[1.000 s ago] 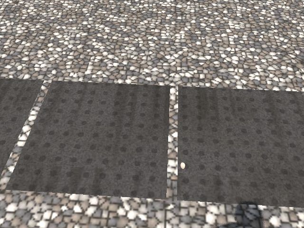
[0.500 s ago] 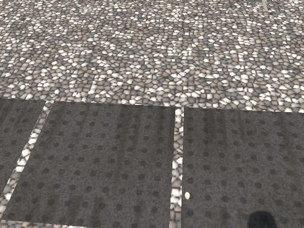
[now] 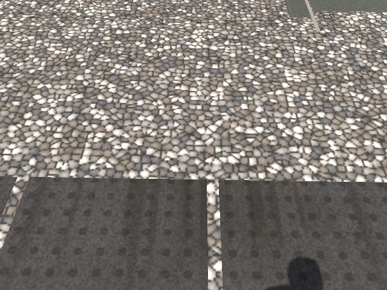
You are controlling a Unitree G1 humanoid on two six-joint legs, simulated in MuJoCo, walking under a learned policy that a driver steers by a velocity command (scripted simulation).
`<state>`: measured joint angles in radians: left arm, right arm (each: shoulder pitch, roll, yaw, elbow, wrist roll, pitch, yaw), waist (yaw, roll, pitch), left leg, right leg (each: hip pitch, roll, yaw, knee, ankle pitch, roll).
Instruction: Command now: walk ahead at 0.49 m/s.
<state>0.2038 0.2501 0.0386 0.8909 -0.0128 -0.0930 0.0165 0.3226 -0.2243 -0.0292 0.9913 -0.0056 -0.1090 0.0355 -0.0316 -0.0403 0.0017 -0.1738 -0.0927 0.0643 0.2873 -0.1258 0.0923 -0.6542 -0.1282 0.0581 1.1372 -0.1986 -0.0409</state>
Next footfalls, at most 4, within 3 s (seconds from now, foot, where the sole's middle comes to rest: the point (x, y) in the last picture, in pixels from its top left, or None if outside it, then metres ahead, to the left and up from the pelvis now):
0.30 right None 0.34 -0.17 -0.78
0.86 left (174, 254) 0.65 0.07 -0.78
1.44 right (229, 182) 0.97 -0.16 -0.78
2.02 left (172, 130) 1.28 0.09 -0.78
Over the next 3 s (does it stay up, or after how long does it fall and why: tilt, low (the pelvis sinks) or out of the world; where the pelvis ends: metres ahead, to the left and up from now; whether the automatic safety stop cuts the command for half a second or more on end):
stays up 1.42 -0.01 -0.01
